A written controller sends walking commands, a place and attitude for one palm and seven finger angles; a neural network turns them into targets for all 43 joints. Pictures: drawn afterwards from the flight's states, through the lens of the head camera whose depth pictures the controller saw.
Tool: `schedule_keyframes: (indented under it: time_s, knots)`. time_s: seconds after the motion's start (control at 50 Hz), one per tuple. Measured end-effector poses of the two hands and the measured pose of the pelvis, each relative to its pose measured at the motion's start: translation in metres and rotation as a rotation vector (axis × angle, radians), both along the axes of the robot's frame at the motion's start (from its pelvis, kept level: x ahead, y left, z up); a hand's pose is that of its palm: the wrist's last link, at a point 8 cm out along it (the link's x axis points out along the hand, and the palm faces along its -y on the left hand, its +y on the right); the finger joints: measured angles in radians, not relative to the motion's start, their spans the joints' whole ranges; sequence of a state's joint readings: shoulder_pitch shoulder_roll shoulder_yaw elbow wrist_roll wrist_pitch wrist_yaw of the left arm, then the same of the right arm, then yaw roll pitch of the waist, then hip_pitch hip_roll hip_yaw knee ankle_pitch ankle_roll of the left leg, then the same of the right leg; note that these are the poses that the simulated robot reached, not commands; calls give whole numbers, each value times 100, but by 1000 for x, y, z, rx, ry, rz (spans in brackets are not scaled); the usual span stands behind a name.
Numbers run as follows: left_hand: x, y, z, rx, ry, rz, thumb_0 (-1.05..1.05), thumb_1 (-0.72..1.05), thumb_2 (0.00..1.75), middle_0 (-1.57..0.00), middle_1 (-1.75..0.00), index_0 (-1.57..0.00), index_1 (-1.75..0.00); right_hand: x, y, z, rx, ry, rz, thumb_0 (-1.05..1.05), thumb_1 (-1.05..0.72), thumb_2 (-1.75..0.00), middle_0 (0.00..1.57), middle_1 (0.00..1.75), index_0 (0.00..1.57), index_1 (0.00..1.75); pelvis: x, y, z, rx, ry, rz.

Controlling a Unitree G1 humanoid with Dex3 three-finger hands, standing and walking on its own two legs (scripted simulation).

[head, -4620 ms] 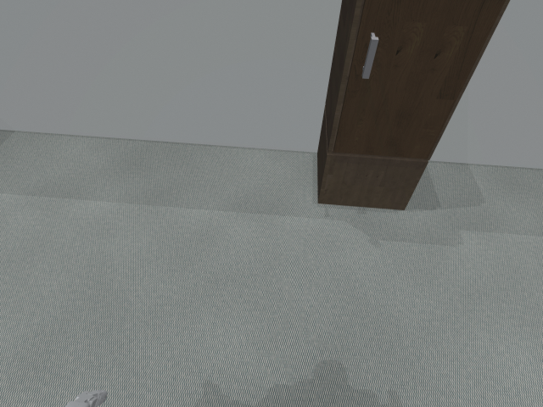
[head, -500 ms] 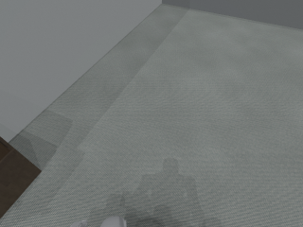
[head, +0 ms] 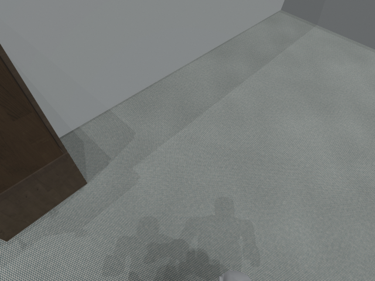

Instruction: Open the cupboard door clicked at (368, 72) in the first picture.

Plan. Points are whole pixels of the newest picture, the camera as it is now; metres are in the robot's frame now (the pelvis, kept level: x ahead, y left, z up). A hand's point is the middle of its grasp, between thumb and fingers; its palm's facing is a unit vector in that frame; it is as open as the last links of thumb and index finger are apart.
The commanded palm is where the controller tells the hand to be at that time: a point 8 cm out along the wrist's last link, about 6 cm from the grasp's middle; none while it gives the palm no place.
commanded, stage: turn to face it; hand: left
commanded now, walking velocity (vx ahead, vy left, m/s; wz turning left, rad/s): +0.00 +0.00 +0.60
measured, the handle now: out of the picture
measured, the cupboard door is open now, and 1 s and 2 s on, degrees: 0 0 0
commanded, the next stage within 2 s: take the last steps up to it in 1.26 s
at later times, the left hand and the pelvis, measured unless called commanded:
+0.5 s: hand out of the picture +0.03 +0.14 -0.15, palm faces +0.32 -0.91 -0.27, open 7.4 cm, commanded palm none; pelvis +0.01 -0.07 +0.00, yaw +20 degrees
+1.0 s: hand out of the picture -0.06 +0.20 -0.16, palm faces +0.61 -0.74 -0.28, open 7.4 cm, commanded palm none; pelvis +0.00 -0.04 +0.00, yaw +37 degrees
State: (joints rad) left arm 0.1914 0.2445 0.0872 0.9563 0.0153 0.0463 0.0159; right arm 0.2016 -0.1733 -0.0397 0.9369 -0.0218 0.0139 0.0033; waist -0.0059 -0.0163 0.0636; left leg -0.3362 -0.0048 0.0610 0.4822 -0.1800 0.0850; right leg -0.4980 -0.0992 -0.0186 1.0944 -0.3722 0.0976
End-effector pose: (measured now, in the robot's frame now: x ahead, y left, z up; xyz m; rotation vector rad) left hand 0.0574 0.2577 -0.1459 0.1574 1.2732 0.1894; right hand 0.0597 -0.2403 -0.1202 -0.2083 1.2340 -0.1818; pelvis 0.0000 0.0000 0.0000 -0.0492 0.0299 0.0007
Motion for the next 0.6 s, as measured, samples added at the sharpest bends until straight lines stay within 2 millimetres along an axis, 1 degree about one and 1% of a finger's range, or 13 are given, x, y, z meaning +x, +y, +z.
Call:
schedule_keyframes:
  time_s: [0.06,0.14,0.24,0.3,0.34,0.38,0.46,0.54,0.6]
  knots:
    - [2,1,6,19,-18,29,0,91,90,-20,-30,-19,-30,8,-4,0,6,5,22,1,-90,-90,20,30,21,30,3,-5,2,1,3,34]
    - [8,-6,12,37,-55,57,0,91,90,-20,-30,-19,-30,17,-17,-3,11,12,52,1,-90,-90,20,30,21,30,4,-17,1,7,6,83]
    - [16,-29,21,56,-121,86,0,91,90,-20,-30,-19,-30,29,-44,-13,18,23,96,1,-90,-90,20,30,21,30,3,-39,-3,22,10,152]
    - [12,-45,23,81,-168,108,0,91,90,-20,-30,-20,-30,40,-62,-26,30,20,123,1,-90,-90,20,30,21,30,3,-56,-11,50,16,191]
    - [2,-56,27,89,-167,131,0,90,90,-20,-30,-20,-30,49,-71,-29,28,23,152,1,-90,-90,20,30,20,30,3,-63,-11,47,6,224]
    - [-11,-64,31,88,-155,161,0,90,90,-20,-30,-20,-30,59,-76,-27,29,25,184,1,-90,-90,20,30,20,30,4,-67,-7,56,-3,254]
    - [-35,-77,32,79,-119,218,0,90,90,-20,-30,-20,-30,78,-76,-22,35,20,244,1,-91,-90,20,30,20,30,6,-73,-2,76,-14,312]
    - [-63,-83,27,62,-84,288,0,90,90,-20,-30,-20,-30,98,-64,-20,31,34,322,1,-91,-90,19,30,20,30,7,-73,-1,87,-16,371]
    - [-90,-82,19,46,-47,348,0,90,90,-21,-30,-20,-30,116,-45,-19,27,32,393,1,-91,-90,19,30,20,30,5,-68,-3,86,-12,413]
